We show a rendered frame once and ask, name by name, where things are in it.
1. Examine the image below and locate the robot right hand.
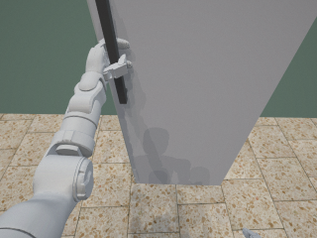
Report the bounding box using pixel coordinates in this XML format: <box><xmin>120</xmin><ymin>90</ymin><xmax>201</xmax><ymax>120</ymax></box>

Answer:
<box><xmin>242</xmin><ymin>227</ymin><xmax>262</xmax><ymax>238</ymax></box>

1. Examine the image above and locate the robot left hand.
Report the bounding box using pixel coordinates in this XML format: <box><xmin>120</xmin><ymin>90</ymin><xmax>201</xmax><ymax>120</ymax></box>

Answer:
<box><xmin>85</xmin><ymin>38</ymin><xmax>133</xmax><ymax>85</ymax></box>

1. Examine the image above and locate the handle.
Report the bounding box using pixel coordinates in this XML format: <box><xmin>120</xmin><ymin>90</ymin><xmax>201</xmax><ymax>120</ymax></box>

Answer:
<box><xmin>95</xmin><ymin>0</ymin><xmax>128</xmax><ymax>104</ymax></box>

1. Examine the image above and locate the fridge door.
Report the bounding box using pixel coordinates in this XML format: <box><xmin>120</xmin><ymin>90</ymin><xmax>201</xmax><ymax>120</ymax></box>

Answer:
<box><xmin>88</xmin><ymin>0</ymin><xmax>317</xmax><ymax>186</ymax></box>

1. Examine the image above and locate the left robot upper arm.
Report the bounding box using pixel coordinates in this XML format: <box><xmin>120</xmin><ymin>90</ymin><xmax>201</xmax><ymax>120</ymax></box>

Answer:
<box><xmin>0</xmin><ymin>155</ymin><xmax>94</xmax><ymax>238</ymax></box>

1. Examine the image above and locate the robot left forearm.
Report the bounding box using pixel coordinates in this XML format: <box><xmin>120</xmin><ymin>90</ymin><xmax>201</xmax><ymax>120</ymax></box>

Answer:
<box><xmin>33</xmin><ymin>71</ymin><xmax>107</xmax><ymax>193</ymax></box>

